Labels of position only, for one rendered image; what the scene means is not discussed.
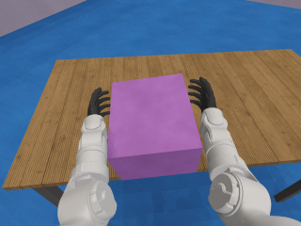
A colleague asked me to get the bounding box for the carton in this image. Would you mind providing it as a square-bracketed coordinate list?
[107, 73, 203, 181]

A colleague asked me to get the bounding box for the right robot forearm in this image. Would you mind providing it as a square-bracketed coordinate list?
[199, 107, 260, 183]

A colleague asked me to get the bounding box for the table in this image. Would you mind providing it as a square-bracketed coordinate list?
[2, 49, 301, 207]

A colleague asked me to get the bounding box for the right robot upper arm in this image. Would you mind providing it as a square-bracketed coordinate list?
[208, 171, 301, 226]

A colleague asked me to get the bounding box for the left robot upper arm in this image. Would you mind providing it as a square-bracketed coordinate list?
[57, 180, 117, 226]

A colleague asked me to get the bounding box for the left robot forearm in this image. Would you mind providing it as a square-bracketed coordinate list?
[57, 114, 109, 223]

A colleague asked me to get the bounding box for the robot right hand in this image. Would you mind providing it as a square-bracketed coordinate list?
[188, 77, 217, 113]

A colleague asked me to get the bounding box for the robot left hand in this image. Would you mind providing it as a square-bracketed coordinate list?
[87, 87, 111, 117]

